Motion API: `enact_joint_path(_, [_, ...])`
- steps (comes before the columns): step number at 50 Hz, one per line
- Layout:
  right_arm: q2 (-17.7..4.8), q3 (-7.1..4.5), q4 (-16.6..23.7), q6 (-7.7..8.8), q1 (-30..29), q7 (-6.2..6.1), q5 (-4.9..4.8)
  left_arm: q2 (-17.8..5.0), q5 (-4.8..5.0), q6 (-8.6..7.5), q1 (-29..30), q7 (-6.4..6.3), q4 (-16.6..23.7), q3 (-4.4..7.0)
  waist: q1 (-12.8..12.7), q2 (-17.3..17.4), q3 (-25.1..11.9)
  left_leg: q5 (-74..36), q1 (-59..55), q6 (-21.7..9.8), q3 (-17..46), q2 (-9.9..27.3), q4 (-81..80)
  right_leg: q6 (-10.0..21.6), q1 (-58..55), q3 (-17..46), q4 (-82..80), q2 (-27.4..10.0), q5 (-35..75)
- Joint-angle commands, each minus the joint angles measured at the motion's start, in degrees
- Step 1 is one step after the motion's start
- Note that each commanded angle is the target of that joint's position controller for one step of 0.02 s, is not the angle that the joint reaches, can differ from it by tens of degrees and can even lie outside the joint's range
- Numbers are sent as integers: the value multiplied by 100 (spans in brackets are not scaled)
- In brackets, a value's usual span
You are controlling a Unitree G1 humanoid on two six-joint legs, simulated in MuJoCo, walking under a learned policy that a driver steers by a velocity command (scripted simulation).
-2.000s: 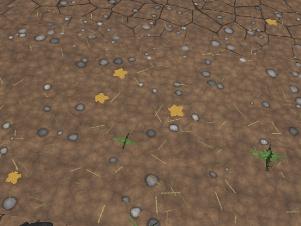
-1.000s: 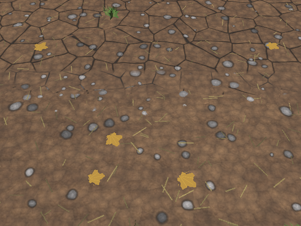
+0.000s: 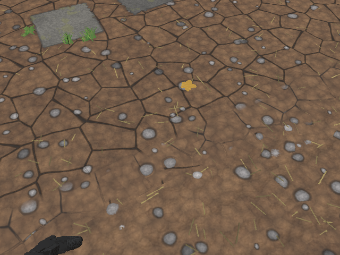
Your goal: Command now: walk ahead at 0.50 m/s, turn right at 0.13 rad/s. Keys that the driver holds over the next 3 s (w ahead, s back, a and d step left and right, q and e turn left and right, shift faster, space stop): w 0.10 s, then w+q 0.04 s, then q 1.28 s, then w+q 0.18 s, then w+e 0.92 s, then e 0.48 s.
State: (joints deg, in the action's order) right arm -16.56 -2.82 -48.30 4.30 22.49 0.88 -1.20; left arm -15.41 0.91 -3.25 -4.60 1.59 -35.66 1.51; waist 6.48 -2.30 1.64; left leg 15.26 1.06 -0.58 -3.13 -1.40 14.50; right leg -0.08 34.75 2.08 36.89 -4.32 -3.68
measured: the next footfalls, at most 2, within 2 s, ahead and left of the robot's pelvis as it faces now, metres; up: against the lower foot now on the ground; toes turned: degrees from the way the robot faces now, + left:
right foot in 0.10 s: +0.22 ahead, -0.13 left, +0.00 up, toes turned -1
left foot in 0.58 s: +0.35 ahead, +0.10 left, +0.00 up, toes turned +14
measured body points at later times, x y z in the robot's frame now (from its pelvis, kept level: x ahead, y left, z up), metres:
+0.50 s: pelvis +0.22 -0.04 +0.00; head +0.25 -0.04 +0.45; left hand +0.28 +0.25 -0.11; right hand +0.41 -0.27 -0.11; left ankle +0.32 +0.10 -0.71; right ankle +0.18 -0.13 -0.74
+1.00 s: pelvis +0.29 -0.05 -0.01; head +0.33 -0.03 +0.44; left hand +0.31 +0.27 -0.11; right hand +0.57 -0.23 -0.10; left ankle +0.31 +0.09 -0.74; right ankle +0.37 -0.15 -0.74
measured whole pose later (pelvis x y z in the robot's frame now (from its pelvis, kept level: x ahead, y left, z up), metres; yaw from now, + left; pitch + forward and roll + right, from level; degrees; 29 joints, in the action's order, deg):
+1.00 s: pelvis +0.29 -0.05 -0.01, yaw +27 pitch +2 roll +0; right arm -17.9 -4.9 -34.5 -3.2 9.4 -1.7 -0.7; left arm -16.5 0.2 -0.4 -7.8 -0.6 -43.0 3.6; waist 0.9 1.0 1.6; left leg 8.3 23.8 -0.5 10.9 -6.3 30.2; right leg -2.1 19.4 4.8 32.0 1.5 -15.8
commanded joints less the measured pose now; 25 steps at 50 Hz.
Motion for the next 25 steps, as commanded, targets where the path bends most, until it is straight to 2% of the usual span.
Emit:
enact_joint_path(1, [-1088, -245, 217, 0, -55, -26, -63, -428, 38, -126, 567, 65, 574, 116, -199, 760, 142, -1880, 57, -932, 891, 1591, -336, 161, -329, -168, -461, 160, -35])
enact_joint_path(2, [-1131, -256, 186, -34, -64, -39, -72, -492, 32, -133, 494, 77, 570, 145, -299, 784, 105, -2171, -52, -875, 874, 1637, -181, 251, -532, -207, -600, 215, -175])
enact_joint_path(3, [-1181, -264, 180, -65, -151, -57, -84, -591, 5, -138, 179, 70, 492, 207, -547, 778, -65, -2879, -59, -780, 742, 1576, 208, 366, -1078, -323, -816, 342, -179])
enact_joint_path(4, [-1118, -235, 175, -83, -159, -72, -82, -789, -31, -124, -482, 37, 277, 329, -889, 674, -481, -3635, 98, -646, 492, 1344, 1021, 518, -2081, -446, -986, 495, -126])
enact_joint_path(5, [-922, -144, 246, -67, -182, -91, 0, -1086, -58, -96, -1391, -27, 61, 463, -1302, 496, -1109, -3200, 836, -433, 254, 1083, 2256, 743, -3511, -45, -835, 105, -35])
enact_joint_path(6, [-335, 56, 481, 21, 186, -70, 114, -1673, -192, -47, -2029, -98, 18, 579, -1294, -774, -1911, -714, 3048, -6, -20, 285, 4522, 1498, -5599, 2350, -1006, -1461, -599])
enact_joint_path(7, [-442, 57, 419, 123, 247, -59, 33, -1428, -127, -38, -2154, -90, -4, 516, -1336, -1167, -2335, 1788, 3874, 7, 813, -6, 5555, 1861, -5690, 3925, -1773, -1954, -1269])
enact_joint_path(8, [-899, -94, 478, 141, -122, -40, -118, -1100, -112, -66, -1772, -77, -12, 394, -1288, -714, -1401, 1534, 4273, -4, 1012, 264, 5920, 1638, -4933, 3110, -1837, -1810, -845])
enact_joint_path(9, [-884, -101, 524, 123, -392, -48, -131, -904, -121, -90, -1385, -66, 9, 326, -1097, -494, -875, 1126, 4126, 7, 876, 481, 5760, 1472, -4157, 2152, -1846, -1565, 256])
enact_joint_path(10, [-800, -110, 492, 70, -478, -82, -43, -707, -147, -124, -1026, -30, -12, 271, -881, -232, -586, 860, 3862, 76, 813, 626, 5468, 1343, -3517, 1486, -1911, -1294, 1284])
enact_joint_path(11, [-754, -146, 424, -34, -368, -115, 1, -544, -152, -171, -759, -4, -17, 238, -670, -299, -455, 668, 3500, 136, 832, 740, 5201, 1220, -3054, 941, -2016, -1075, 1957])
enact_joint_path(13, [-516, -130, 291, -221, -46, -143, 2, -534, -202, -270, -531, -8, -112, 262, -439, -369, -489, 296, 2912, 287, 765, 660, 5097, 1222, -2484, 362, -2224, -978, 2818])
enact_joint_path(16, [-408, -139, 505, -334, -345, -177, 53, -681, -237, -280, -347, -128, -256, 315, -368, -315, -308, -369, 3069, 419, 738, 628, 4457, 1238, -2310, -249, -2390, -962, 3102])
enact_joint_path(19, [-279, -97, 735, -325, -819, -70, 74, -773, -201, -150, -374, -278, -366, 337, -551, -270, -319, -1215, 2908, 388, 528, 634, 3400, 1137, -2483, -735, -2375, -834, 2808])
enact_joint_path(21, [-258, -89, 920, -329, -1128, 21, 74, -887, -169, -58, -492, -332, -462, 373, -689, -184, -337, -1394, 2878, 333, 439, 618, 2929, 1147, -2746, -800, -2305, -947, 2740])
enact_joint_path(25, [-413, -174, 1257, -397, -1417, 159, 91, -1048, -39, 131, -559, -345, -586, 451, -771, -170, -299, -724, 2968, 114, 274, 548, 2454, 1105, -3264, -776, -1778, -1224, 2619])
Over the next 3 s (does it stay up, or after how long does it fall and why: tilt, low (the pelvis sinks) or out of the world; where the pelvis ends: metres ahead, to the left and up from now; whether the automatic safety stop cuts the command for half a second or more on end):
stays up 0.81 0.29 -0.02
